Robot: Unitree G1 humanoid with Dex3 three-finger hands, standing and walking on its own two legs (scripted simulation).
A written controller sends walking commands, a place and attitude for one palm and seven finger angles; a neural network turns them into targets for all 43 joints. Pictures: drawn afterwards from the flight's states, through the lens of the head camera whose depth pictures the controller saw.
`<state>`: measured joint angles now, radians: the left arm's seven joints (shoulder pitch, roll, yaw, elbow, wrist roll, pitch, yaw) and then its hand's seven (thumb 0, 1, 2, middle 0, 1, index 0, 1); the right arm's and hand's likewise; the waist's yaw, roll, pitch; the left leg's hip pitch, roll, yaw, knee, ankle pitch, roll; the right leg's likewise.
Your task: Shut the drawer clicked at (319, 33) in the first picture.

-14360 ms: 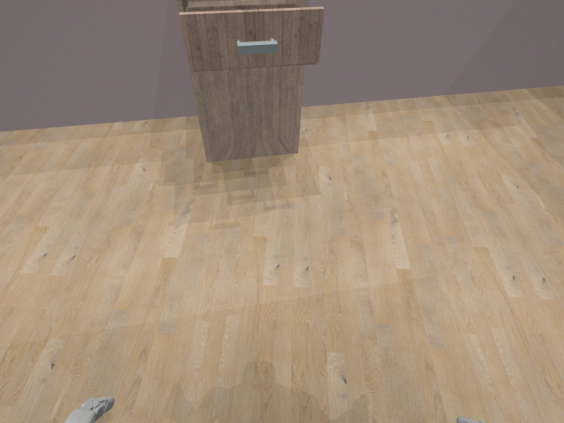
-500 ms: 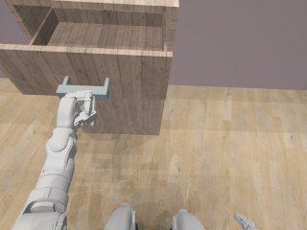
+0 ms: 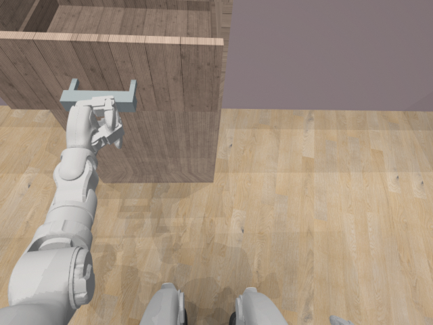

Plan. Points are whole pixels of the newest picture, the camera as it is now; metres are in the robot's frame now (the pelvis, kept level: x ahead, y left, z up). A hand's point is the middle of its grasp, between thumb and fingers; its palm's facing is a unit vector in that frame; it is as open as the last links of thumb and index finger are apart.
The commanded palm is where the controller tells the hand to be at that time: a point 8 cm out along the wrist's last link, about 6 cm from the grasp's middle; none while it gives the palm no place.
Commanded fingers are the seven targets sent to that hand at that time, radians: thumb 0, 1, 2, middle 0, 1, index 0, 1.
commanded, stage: push the drawer shut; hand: left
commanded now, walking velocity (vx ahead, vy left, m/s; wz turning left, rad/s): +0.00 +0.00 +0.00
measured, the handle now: (102, 92) +0.54 +0.21 +0.06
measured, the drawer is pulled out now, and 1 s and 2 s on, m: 0.13 0.02 0.00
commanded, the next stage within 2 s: pull the fist back off the drawer in 1.46 s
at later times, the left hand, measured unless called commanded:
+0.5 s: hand (120, 104) +0.51 +0.18 +0.06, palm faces +0.01 -1.00 -0.03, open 2.8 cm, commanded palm +0.51 +0.21 +0.07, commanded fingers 0.00 0.90 0.90 -1.40 -1.60 -1.40 -1.60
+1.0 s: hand (125, 82) +0.57 +0.17 +0.06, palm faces +0.02 -1.00 -0.04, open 3.1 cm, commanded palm +0.57 +0.20 +0.07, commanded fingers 0.00 0.90 0.90 -1.40 -1.60 -1.40 -1.60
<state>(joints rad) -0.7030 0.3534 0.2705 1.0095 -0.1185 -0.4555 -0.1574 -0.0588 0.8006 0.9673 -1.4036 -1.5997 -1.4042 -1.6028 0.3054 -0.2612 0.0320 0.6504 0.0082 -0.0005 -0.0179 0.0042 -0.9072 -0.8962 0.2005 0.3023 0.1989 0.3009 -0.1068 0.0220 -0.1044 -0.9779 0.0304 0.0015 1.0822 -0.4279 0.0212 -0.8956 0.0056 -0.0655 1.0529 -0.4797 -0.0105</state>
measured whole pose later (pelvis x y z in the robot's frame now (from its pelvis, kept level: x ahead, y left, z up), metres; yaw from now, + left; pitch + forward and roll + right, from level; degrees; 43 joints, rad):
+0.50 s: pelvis +0.00 +0.00 -0.01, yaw -1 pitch +22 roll -4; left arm -0.90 0.48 0.35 1.17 -0.08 -0.42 -0.19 -0.04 0.75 0.94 -1.40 -1.60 -1.40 -1.60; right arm 0.35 -0.27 0.04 0.66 -0.01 0.02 -0.01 0.00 -0.91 -0.90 0.20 0.30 0.20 0.30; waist -0.16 0.03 -0.11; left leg -1.08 0.05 -0.02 1.13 -0.44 0.02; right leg -0.99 0.03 -0.08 1.08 -0.48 -0.02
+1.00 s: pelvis +0.00 +0.01 -0.02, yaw -2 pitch +26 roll -5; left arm -1.13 0.59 0.38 1.30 0.01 -0.37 -0.14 0.01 0.77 0.95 -1.40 -1.60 -1.40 -1.60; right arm 0.40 -0.27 0.06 0.65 -0.05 0.04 0.01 0.00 -0.91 -0.90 0.20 0.30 0.20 0.30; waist -0.24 0.05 -0.10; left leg -1.20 0.05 -0.02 1.18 -0.45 0.04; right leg -1.09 0.03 -0.08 1.10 -0.47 0.00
